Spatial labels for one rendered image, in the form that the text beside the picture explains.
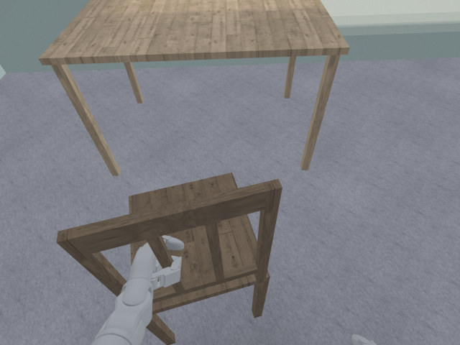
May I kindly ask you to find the left robot hand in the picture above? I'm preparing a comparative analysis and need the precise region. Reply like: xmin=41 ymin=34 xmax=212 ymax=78
xmin=129 ymin=235 xmax=184 ymax=290

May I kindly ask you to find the chair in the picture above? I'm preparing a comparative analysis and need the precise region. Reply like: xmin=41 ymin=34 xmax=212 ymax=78
xmin=56 ymin=172 xmax=282 ymax=345

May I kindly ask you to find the table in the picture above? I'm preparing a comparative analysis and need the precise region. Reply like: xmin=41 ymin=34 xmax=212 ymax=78
xmin=38 ymin=0 xmax=350 ymax=176

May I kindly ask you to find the robot left forearm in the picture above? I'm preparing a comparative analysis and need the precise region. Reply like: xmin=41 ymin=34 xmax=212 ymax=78
xmin=91 ymin=278 xmax=153 ymax=345

